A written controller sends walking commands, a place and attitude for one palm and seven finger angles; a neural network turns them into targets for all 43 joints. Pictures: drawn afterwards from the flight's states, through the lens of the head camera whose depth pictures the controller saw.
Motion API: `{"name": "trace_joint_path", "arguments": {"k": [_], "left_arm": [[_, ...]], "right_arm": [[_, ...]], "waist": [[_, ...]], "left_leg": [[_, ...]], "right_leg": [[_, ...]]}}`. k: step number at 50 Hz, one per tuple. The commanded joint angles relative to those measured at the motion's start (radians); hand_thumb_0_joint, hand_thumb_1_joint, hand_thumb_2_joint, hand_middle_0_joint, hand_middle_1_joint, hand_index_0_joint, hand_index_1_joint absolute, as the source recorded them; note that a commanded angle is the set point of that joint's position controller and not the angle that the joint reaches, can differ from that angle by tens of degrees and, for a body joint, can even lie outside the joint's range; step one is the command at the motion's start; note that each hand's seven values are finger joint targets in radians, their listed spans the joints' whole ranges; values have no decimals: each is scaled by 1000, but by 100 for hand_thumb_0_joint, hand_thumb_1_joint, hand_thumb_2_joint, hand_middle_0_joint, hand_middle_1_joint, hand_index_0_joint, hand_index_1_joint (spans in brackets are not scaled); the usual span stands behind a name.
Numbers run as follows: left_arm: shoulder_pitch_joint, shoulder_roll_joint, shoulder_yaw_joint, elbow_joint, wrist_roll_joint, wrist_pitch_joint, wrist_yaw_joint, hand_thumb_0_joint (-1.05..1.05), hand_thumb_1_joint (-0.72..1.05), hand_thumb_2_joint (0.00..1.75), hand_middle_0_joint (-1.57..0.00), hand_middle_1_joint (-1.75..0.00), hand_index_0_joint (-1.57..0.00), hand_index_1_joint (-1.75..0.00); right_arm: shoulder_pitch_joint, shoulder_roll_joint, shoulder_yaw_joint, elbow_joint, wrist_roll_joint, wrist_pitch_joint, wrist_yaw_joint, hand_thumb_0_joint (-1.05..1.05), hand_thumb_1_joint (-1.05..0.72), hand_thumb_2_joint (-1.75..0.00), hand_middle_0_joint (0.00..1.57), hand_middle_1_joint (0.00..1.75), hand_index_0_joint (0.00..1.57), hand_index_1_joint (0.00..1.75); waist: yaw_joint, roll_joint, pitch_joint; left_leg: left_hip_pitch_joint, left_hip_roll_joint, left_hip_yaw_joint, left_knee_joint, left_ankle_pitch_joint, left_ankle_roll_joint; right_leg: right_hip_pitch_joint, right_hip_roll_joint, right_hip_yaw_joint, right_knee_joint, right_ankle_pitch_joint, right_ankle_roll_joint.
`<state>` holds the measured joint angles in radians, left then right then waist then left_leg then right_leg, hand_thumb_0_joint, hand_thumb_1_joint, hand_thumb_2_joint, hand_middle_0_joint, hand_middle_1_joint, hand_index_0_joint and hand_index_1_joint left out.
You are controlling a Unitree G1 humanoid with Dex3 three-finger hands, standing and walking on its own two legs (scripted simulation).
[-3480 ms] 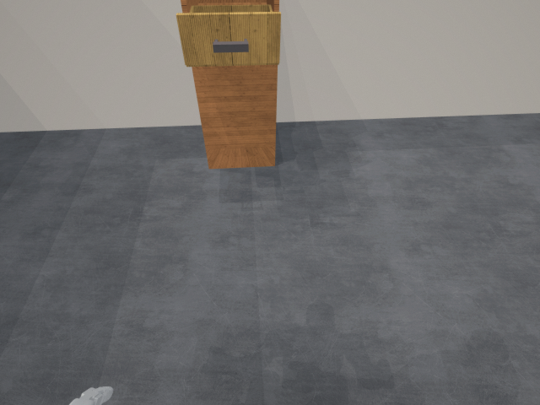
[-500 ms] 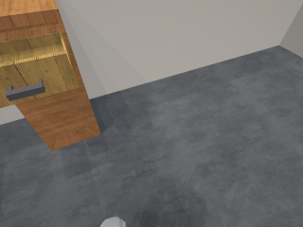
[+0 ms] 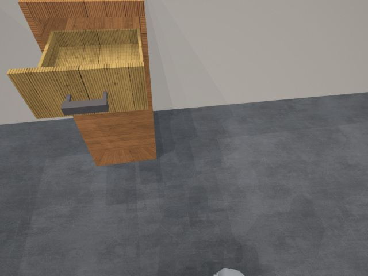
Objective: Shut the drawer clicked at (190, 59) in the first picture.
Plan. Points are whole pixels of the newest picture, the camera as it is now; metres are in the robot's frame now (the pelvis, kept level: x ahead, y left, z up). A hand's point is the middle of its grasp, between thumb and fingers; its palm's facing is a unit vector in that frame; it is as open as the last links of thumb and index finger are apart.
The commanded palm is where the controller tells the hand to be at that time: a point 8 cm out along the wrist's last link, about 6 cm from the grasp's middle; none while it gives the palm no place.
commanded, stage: turn to face it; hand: left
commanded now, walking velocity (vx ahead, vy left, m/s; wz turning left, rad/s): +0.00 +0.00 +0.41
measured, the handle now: (86, 101) +0.53 +0.30 +0.04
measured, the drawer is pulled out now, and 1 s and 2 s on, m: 0.30 0.30 0.30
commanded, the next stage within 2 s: take the last steps up to it in 0.32 s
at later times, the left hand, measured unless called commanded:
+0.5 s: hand out of the picture +0.01 +0.13 -0.15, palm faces +0.28 -0.93 -0.26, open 7.3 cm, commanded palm none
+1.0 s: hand out of the picture +0.02 +0.19 -0.17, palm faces +0.32 -0.93 -0.16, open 7.4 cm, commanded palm none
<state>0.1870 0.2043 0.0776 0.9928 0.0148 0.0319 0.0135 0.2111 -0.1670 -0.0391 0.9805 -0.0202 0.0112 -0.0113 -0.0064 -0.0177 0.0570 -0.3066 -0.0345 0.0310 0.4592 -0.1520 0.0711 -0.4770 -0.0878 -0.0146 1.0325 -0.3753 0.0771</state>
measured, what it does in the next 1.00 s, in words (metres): steps on the spot, turning left: right foot, then left foot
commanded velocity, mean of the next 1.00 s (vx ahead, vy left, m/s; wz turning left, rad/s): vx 0.18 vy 0.00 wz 0.13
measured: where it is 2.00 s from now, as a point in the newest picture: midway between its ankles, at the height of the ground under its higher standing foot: (174, 269)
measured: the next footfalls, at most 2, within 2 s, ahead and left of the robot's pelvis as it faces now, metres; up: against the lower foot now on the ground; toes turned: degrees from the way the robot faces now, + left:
right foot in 0.20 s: +0.07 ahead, -0.15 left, +0.00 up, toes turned +3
left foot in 0.70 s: -0.03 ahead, +0.08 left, +0.00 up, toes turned +21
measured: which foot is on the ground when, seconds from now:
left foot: down 0.00-0.22, up 0.24-0.68, down 0.70-1.00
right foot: up 0.00-0.18, down 0.20-0.70, up 0.72-1.00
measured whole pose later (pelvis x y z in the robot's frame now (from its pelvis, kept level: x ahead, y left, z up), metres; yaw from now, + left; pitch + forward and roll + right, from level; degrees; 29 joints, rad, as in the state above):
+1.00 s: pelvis +0.05 +0.00 +0.00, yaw +16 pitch -2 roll +0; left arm 0.26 0.20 0.05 1.07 0.02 0.01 -0.03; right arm 0.40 -0.14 -0.02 1.11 -0.02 -0.05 -0.03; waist 0.01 -0.04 0.05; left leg 0.07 -0.02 0.08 0.29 -0.32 0.03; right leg -0.55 -0.11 -0.08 0.92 -0.24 0.02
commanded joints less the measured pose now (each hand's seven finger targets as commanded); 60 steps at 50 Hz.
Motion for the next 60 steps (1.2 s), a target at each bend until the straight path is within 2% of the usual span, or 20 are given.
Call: {"name": "trace_joint_path", "arguments": {"k": [1, 8, 9, 11, 12, 15, 17, 21, 27, 30, 33, 35, 37, 42, 53, 56, 57, 58, 59, 60], "left_arm": [[-1, 59, 12, -87, 3, -3, 12, 0, 90, 90, -20, -30, -20, -30], [84, 69, 8, -100, -7, -20, 20, 0, 90, 90, -20, -30, -20, -30], [112, 95, 13, -96, -3, -28, 24, 0, 90, 90, -20, -30, -20, -30], [99, 247, 33, -126, 15, -34, 29, 0, 90, 90, -20, -30, -20, -30], [56, 221, 25, -143, 8, -30, 31, 0, 90, 90, -20, -30, -20, -30], [-49, 135, 4, -158, 3, -37, 25, 0, 90, 90, -20, -30, -20, -30], [-12, 123, 2, -146, 5, -47, 25, 0, 90, 90, -20, -30, -20, -30], [96, 142, 4, -101, 9, -48, 24, 0, 90, 90, -20, -30, -20, -30], [203, 167, 10, -27, 19, -61, 8, 0, 90, 90, -20, -30, -20, -30], [183, 176, 12, -7, 22, -63, 3, 0, 90, 90, -20, -30, -20, -30], [136, 151, 4, 12, 4, -53, -4, 0, 90, 90, -20, -30, -20, -30], [94, 40, -24, -25, 0, -47, -18, 0, 90, 90, -20, -30, -20, -30], [25, 63, -19, -64, 15, -55, -23, 0, 90, 90, -20, -30, -20, -30], [96, 42, -19, 24, 12, -55, -38, 0, 90, 90, -20, -30, -20, -30], [-83, 18, -21, -41, -1, -56, -37, 0, 90, 90, -20, -30, -20, -30], [146, 65, -1, 27, 5, -73, -29, 0, 90, 90, -20, -30, -20, -30], [292, 123, 16, 68, 15, -88, -21, 0, 90, 90, -20, -30, -20, -30], [385, 226, 41, 88, 13, -95, -10, 0, 90, 90, -20, -30, -20, -30], [371, 239, 38, 88, -11, -90, -7, 0, 90, 90, -20, -30, -20, -30], [259, 201, 30, 69, -11, -87, -5, 0, 90, 90, -20, -30, -20, -30]], "right_arm": [[53, -192, -56, -62, -4, -5, -6, 0, -90, -90, 20, 30, 20, 30], [-3, -198, -66, -90, 0, 10, 1, 0, -90, -90, 20, 30, 20, 30], [-11, -175, -63, -94, 7, 10, 6, 0, -90, -90, 20, 30, 20, 30], [-8, -111, -57, -133, 9, 16, 8, 0, -90, -90, 20, 30, 20, 30], [-6, -148, -69, -119, 0, 29, 10, 0, -90, -90, 20, 30, 20, 30], [34, -132, -65, -64, -7, 45, 22, 0, -90, -90, 20, 30, 20, 30], [48, -117, -59, -52, -2, 42, 23, 0, -90, -90, 20, 30, 20, 30], [-24, -110, -48, -61, 3, 43, 18, 0, -90, -90, 20, 30, 20, 30], [-87, -104, -31, -70, -3, 19, 32, 0, -90, -90, 20, 30, 20, 30], [-56, -95, -24, -59, 0, 1, 34, 0, -90, -90, 20, 30, 20, 30], [92, -93, -17, 7, 1, -20, 21, 0, -90, -90, 20, 30, 20, 30], [227, -239, -48, 42, -8, -28, 1, 0, -90, -90, 20, 30, 20, 30], [212, -249, -42, 31, -8, -26, -5, 0, -90, -90, 20, 30, 20, 30], [156, -123, -9, 48, 4, -69, -20, 0, -90, -90, 20, 30, 20, 30], [265, -126, -13, 135, -7, -81, -26, 0, -90, -90, 20, 30, 20, 30], [241, -136, -18, 143, 1, -80, -24, 0, -90, -90, 20, 30, 20, 30], [248, -118, -15, 133, 12, -83, -16, 0, -90, -90, 20, 30, 20, 30], [314, -57, -9, 113, 22, -87, -11, 0, -90, -90, 20, 30, 20, 30], [248, -82, -13, 98, 23, -79, -13, 0, -90, -90, 20, 30, 20, 30], [229, -75, -21, 105, 23, -75, -10, 0, -90, -90, 20, 30, 20, 30]], "waist": [[-23, 128, -94], [24, 150, -113], [40, 75, -120], [42, -291, -83], [28, -163, -67], [-29, -122, 27], [-22, -125, -3], [30, -133, -38], [81, -173, -38], [62, -166, -32], [-11, -74, -46], [-78, 351, -10], [-75, 216, 71], [-1, 125, 89], [-22, 152, 120], [90, 67, -5], [150, -31, -105], [147, -280, -246], [142, -189, -222], [100, -120, -147]], "left_leg": [[120, 266, -324, -181, 66, 119], [-23, 206, -336, -62, 139, 70], [-103, 157, -298, 5, 44, 22], [-285, -32, -60, 428, -397, -96], [-236, 7, -106, 592, -378, -88], [-242, 50, -77, 738, -219, -104], [-244, 56, -59, 718, -195, -120], [-212, 64, -25, 565, -251, -138], [-169, 78, 20, 353, -301, -107], [-51, 77, 45, 209, -318, -82], [265, 54, 81, -78, -170, -66], [402, 376, -376, -292, -432, 54], [310, 446, -438, -341, -456, 146], [287, 282, -137, -284, 143, 87], [293, 302, -52, -213, 397, 86], [200, 255, -1, 80, 549, 40], [51, 189, 45, 324, 367, 0], [-168, 27, 87, 666, -300, -50], [-211, 49, -27, 837, -418, -31], [-217, 99, -46, 883, -333, -26]], "right_leg": [[-20, 16, 5, -105, -38, 2], [294, 68, -10, -510, 106, -24], [399, 21, 29, -649, 169, -37], [367, -395, 402, -811, 240, -210], [243, -377, 334, -815, 165, -247], [185, -217, 130, -784, 206, -190], [269, -199, 59, -747, 359, -184], [377, -221, 46, -718, 480, -211], [426, -253, 130, -813, 60, -223], [346, -258, 128, -828, -63, -226], [153, -155, 5, -711, -155, -148], [-165, 21, -178, -293, -166, -58], [-256, -21, -61, -88, -140, -78], [-193, -25, -45, 29, 101, -55], [-50, 8, -100, -332, 131, -100], [324, 73, -122, -468, 200, -135], [555, -36, 15, -516, 204, -178], [741, -335, 452, -660, 280, -292], [661, -376, 522, -751, 274, -331], [537, -346, 451, -787, 99, -322]]}}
